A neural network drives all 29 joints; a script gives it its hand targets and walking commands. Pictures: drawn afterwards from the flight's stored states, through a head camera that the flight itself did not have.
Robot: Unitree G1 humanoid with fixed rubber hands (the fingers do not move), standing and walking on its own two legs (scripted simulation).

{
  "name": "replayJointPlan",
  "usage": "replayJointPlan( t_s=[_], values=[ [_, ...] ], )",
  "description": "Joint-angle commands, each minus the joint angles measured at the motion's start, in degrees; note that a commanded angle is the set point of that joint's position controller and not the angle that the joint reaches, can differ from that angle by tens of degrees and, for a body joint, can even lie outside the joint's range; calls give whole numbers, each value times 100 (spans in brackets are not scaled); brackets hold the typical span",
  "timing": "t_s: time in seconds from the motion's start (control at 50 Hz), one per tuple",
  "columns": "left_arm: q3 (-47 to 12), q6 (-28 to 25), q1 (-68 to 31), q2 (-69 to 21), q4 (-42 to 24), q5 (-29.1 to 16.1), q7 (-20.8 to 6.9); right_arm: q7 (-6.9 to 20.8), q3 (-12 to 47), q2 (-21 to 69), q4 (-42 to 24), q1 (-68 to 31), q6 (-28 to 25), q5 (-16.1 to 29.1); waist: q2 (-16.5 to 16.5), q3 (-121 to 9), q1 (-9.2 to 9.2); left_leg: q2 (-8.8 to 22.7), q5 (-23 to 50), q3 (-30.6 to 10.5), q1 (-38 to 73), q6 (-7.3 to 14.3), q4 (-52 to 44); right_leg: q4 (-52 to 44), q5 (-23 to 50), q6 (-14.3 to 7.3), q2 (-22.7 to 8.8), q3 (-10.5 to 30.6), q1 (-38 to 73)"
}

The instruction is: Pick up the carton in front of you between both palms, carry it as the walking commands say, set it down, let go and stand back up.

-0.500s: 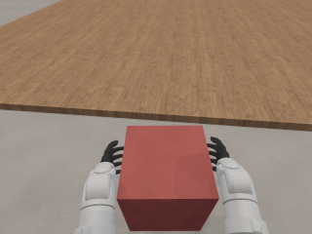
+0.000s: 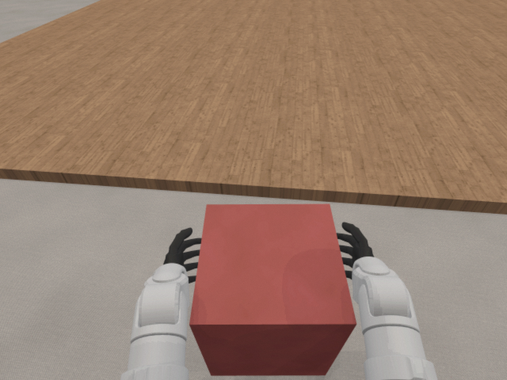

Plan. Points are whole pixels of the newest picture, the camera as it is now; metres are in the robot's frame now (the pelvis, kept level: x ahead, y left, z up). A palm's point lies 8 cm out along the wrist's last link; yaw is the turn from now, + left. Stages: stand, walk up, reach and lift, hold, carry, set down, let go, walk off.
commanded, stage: hold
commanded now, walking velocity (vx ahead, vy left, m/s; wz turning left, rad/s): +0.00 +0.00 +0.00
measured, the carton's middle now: (268, 293) +0.29 +0.00 -0.03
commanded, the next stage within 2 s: carry in 0.24 s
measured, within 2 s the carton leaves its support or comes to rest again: neither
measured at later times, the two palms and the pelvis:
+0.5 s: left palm (195, 243) +0.33 +0.12 +0.07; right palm (376, 243) +0.32 -0.18 +0.07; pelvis +0.04 -0.02 -0.01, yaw -1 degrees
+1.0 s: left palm (206, 153) +0.56 +0.12 +0.09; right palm (345, 155) +0.54 -0.18 +0.09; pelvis +0.28 -0.01 +0.00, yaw -3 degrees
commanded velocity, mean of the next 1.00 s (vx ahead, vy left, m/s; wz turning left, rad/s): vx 0.40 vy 0.00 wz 0.00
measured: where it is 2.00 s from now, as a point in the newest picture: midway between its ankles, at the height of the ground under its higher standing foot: (271, 250)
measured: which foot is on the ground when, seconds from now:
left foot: down 0.00-0.46, up 0.48-0.70, down 0.72-1.00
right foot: down 0.00-0.74, up 0.76-1.00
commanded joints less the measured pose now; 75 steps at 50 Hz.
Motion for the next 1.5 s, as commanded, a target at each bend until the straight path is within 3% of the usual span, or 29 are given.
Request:
replayJointPlan(
  t_s=[0.0, 0.2, 0.22, 0.28, 0.34, 0.4, 0.44, 0.46, 0.48, 0.5, 0.54, 0.62, 0.68, 0.7, 0.72, 0.74, 0.76, 0.82, 0.94, 1.04, 1.1, 1.12, 1.14, 1.16, 1.18, 1.22, 1.24, 1.3, 1.48],
  values=[
    [-2990, -204, -2617, -5127, -354, -1422, -1164, 1265, 3044, 5102, -243, -2517, -120, 1446, 26, -1306, -1, -356, 964, -35, 488, -22, -225, -343, 935, -10, 363, -18, -51],
    [-3060, -201, -2511, -5050, -511, -1461, -1160, 1226, 3117, 5102, -376, -2381, -103, 1484, 9, -1285, 3, -381, 1004, -33, 460, -7, -217, -345, 1024, 7, 360, 4, -22],
    [-3158, -161, -2792, -5075, -414, -1529, -1178, 1244, 3236, 5109, -387, -2615, -64, 1571, 143, -1447, -51, 681, 59, 100, -223, 82, 197, 34, 172, -70, -636, 13, -705],
    [-3447, -120, -2943, -5137, -761, -1761, -1167, 1212, 3509, 5179, -694, -2723, 0, 1774, 171, -1158, -56, 697, -3214, -352, -987, 194, -283, -17, -2855, -134, -423, 138, -1621],
    [-3833, 77, -2966, -5133, -1215, -2034, -1104, 1111, 3860, 5186, -1109, -2592, 204, 2003, 654, -1622, -83, 1110, -2472, -894, -672, 433, -568, 1045, -1227, -32, -109, -551, -1712],
    [-4243, 492, -2892, -4950, -1719, -2374, -1031, 962, 4232, 4929, -1684, -2497, 640, 2225, 776, -1842, -51, 1256, -2701, -902, -1016, 627, -542, 514, -1303, -74, -62, -823, -1348],
    [-4346, 836, -2796, -4807, -1866, -2497, -963, 908, 4417, 4731, -1984, -2599, 994, 2428, 0, -1649, 15, 748, -2412, -13, -1999, 282, 469, -276, -1823, -261, -631, 9, -584],
    [-4340, 1006, -2610, -4645, -1888, -2505, -917, 894, 4524, 4679, -2067, -2610, 1187, 2540, -1118, -1626, 96, 359, -1882, 673, -2880, 41, 1847, -859, -2289, -602, -1466, 1340, 32],
    [-4326, 1182, -2377, -4544, -1933, -2530, -865, 897, 4635, 4654, -2171, -2600, 1369, 2698, -1547, -1317, 144, 215, -1855, 955, -3915, -38, 2299, -1110, -1742, -971, -2071, 2306, 530],
    [-4348, 1318, -2377, -4530, -2179, -2562, -818, 915, 4758, 4713, -2374, -2782, 1516, 2901, -1286, -1185, 178, 379, -2040, 785, -4239, 23, 2403, -1055, -840, -1259, -2229, 2441, 643],
    [-4470, 1601, -2479, -4592, -2757, -2757, -741, 924, 4902, 4876, -2551, -2674, 1755, 3217, -619, -1521, 151, 419, -1778, 818, -4071, 34, 2186, -855, 196, -1175, -2045, 1688, 864],
    [-4686, 2032, -2062, -4775, -3372, -3047, -751, 833, 4899, 4959, -3071, -1985, 2115, 3277, -993, -1943, 143, 120, -837, 1303, -2991, -59, 1294, -626, 1056, -807, -1515, 393, 665],
    [-4730, 2273, -1607, -4817, -3532, -3153, -838, 768, 4807, 4857, -3394, -1470, 2352, 3127, -660, -2050, 39, -75, 115, 1768, -897, -5, 41, 181, 1035, -571, -1202, -383, -563],
    [-4711, 2342, -1544, -4751, -3606, -3186, -857, 761, 4772, 4902, -3425, -1331, 2421, 3106, -367, -2333, -16, 153, 36, 1562, 439, 107, 72, 825, 1037, -414, -1101, -624, -1431],
    [-4691, 2432, -1748, -4605, -3766, -3255, -878, 746, 4698, 4787, -3470, -1323, 2484, 3081, 508, -2593, -128, 1306, -1193, -24, 1423, 388, -365, 2231, -74, -140, -804, -1018, -2454],
    [-4761, 2543, -2150, -4467, -3975, -3382, -890, 734, 4618, 4685, -3392, -1413, 2520, 3008, 1727, -2415, -146, 2673, -1504, -2344, 1971, 1142, -796, 3506, -1541, 8, -162, -1254, -4070],
    [-4808, 2606, -2409, -4457, -4002, -3456, -910, 715, 4617, 4686, -3532, -1658, 2575, 3045, 1257, -2204, -159, 2885, -1262, -2696, 1675, 1505, -791, 4313, -1760, -171, -418, -682, -4483],
    [-4706, 2686, -2606, -4625, -3815, -3585, -921, 682, 4682, 4797, -3752, -2232, 2700, 3253, 193, -1983, -121, 2381, -849, -1269, 694, 1100, -1019, 4281, -988, -286, -950, -539, -4278],
    [-4476, 2722, -2021, -4787, -3250, -3147, -731, 832, 4760, 4832, -3413, -2100, 2852, 3480, 611, -1722, -122, 1690, 838, 420, 524, 802, -1140, 1964, 51, 22, -638, -1227, -3646],
    [-4504, 2641, -1996, -4952, -3319, -3021, -709, 938, 4754, 4941, -3340, -2008, 2785, 3430, 990, -1383, -146, 1503, 1660, 1045, 424, 566, -829, 905, 763, -95, -370, -1718, -2828],
    [-4520, 2575, -1830, -5022, -3338, -3014, -757, 956, 4807, 4976, -3412, -1856, 2728, 3351, 744, -1830, -22, 1217, 2698, 1720, -45, 271, 781, 436, 485, -220, 39, -2221, -894],
    [-4511, 2551, -1716, -5023, -3306, -3002, -780, 959, 4815, 4903, -3435, -1838, 2708, 3329, 487, -2254, 96, 1087, 2047, 1761, -799, 97, 1848, 503, 151, -249, -347, -1743, 336],
    [-4465, 2503, -1731, -4897, -3247, -2931, -801, 956, 4896, 4881, -3554, -1974, 2719, 3343, -837, -2787, 178, 592, 516, 1659, -2273, -212, 3725, -120, -1146, -913, -2044, 925, 1531],
    [-4503, 2453, -1666, -4992, -3140, -2963, -816, 961, 4908, 4870, -3610, -2072, 2709, 3335, -1668, -2750, 152, 40, -1653, 1106, -3560, -196, 4867, -890, -795, -1442, -2724, 2589, 1927],
    [-4562, 2407, -1770, -5128, -3301, -3052, -832, 970, 4955, 4994, -3544, -2084, 2644, 3327, -1254, -2647, 117, 431, -1621, 565, -3854, 10, 5460, -777, -36, -1410, -2673, 2096, 1761],
    [-4723, 2279, -1986, -5444, -3489, -3171, -859, 984, 5004, 5303, -3550, -2095, 2491, 3368, -271, -2517, 83, 865, -1062, 397, -3838, 191, 5191, -590, 992, -1083, -2335, 1057, 1114],
    [-4783, 2226, -2069, -5518, -3575, -3226, -871, 975, 5026, 5406, -3551, -2024, 2419, 3368, -175, -2472, 54, 969, -782, 382, -3630, 179, 4785, -712, 1140, -903, -2192, 627, 790],
    [-4902, 2127, -1880, -5543, -3674, -3339, -944, 894, 5050, 5533, -3495, -1599, 2244, 3221, -535, -2455, 56, 835, -468, 728, -3356, 107, 3922, -903, 1212, -771, -1922, -205, 631],
    [-4789, 2219, -1626, -4765, -4139, -3310, -950, 764, 5095, 4948, -4141, -1558, 2324, 3227, -818, -1412, 76, 477, 764, 1569, -3130, 76, 1164, -1011, 2099, -672, -1498, -1298, 659]
  ],
)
